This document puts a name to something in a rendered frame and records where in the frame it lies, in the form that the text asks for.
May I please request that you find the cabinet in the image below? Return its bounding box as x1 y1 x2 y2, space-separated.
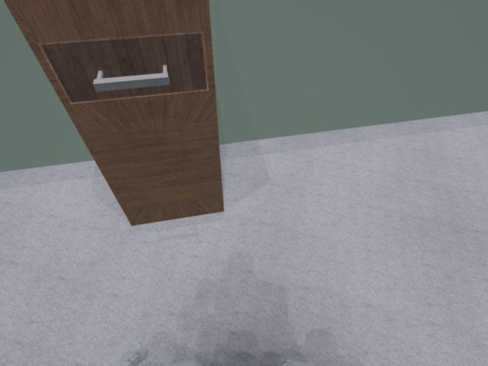
4 0 224 226

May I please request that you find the handle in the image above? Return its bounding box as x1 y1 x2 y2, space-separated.
93 65 169 92

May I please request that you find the drawer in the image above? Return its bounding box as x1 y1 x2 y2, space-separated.
41 31 207 102

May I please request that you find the robot left hand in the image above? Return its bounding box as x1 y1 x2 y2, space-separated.
111 348 148 366

